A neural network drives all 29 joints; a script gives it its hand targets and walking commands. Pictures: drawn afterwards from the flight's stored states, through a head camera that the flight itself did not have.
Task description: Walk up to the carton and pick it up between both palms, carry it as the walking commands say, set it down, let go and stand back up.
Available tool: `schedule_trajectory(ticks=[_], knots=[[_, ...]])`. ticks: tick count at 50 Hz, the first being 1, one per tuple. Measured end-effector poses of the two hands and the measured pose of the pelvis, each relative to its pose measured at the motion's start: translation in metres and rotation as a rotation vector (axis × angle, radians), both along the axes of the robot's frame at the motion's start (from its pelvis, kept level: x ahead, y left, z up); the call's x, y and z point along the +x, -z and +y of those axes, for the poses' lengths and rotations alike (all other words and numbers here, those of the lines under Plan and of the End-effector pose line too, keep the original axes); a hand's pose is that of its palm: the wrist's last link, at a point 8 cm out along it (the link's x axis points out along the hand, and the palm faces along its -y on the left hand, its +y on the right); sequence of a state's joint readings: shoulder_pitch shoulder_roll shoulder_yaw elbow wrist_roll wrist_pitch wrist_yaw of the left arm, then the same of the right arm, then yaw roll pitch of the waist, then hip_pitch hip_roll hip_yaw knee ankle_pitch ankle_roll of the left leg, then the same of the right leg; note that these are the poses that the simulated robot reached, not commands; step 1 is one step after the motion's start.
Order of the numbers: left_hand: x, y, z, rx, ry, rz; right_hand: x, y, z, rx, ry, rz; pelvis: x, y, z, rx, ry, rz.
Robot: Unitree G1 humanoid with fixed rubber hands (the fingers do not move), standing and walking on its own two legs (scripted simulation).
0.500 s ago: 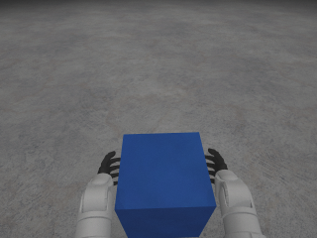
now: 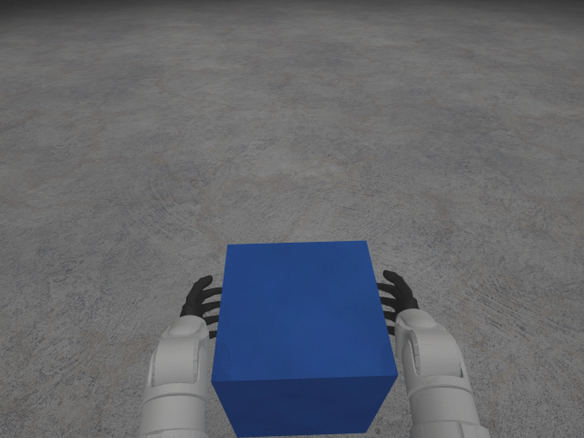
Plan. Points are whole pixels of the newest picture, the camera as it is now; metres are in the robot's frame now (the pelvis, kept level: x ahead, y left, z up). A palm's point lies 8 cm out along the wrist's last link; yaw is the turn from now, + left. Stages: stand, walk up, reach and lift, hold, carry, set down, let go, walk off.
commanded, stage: hold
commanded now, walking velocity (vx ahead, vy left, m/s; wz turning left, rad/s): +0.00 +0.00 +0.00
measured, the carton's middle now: (299, 342) +0.30 +0.00 -0.03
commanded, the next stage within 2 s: carry in 0.08 s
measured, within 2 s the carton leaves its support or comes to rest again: neither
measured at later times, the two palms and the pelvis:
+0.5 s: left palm (215, 303) +0.30 +0.12 +0.07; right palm (439, 362) +0.21 -0.17 +0.06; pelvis +0.01 +0.05 -0.02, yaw -19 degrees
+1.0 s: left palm (223, 283) +0.34 +0.11 +0.07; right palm (403, 435) +0.13 -0.10 +0.07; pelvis +0.07 +0.16 -0.02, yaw -49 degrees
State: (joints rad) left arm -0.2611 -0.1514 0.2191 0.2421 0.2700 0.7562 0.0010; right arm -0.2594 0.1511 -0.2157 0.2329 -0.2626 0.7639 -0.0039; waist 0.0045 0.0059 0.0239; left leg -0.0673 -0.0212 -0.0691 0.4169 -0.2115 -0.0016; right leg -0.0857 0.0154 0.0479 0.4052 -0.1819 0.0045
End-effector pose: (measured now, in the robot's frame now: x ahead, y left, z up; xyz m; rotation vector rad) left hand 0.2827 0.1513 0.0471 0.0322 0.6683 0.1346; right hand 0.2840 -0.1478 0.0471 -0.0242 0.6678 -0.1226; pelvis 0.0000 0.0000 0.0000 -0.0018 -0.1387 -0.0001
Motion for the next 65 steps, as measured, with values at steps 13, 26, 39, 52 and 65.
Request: schedule_trajectory(ticks=[13,26,39,52,65], knots=[[0.013,-0.004,0.009,-0.032,0.028,-0.054,-0.002,-0.005,0.009,0.013,0.062,-0.055,-0.001,0.014,0.024,0.033,0.068,0.174],[0.022,-0.022,-0.039,-0.095,0.271,-0.065,-0.079,-0.014,-0.023,0.057,0.392,-0.086,0.008,0.027,0.054,0.046,0.352,0.24],[0.018,-0.016,-0.059,-0.065,0.525,0.046,-0.151,-0.011,-0.008,0.112,0.68,-0.006,0.024,0.014,0.102,0.121,0.578,0.22],[0.062,-0.022,-0.046,-0.117,0.765,0.059,-0.164,-0.025,0.055,0.049,0.914,-0.018,0.08,0.014,0.172,0.108,0.893,0.193],[0.051,-0.006,-0.113,-0.048,1.139,0.067,-0.23,0.0,0.08,0.106,1.286,-0.038,0.111,0.029,0.204,0.146,1.165,0.204]])
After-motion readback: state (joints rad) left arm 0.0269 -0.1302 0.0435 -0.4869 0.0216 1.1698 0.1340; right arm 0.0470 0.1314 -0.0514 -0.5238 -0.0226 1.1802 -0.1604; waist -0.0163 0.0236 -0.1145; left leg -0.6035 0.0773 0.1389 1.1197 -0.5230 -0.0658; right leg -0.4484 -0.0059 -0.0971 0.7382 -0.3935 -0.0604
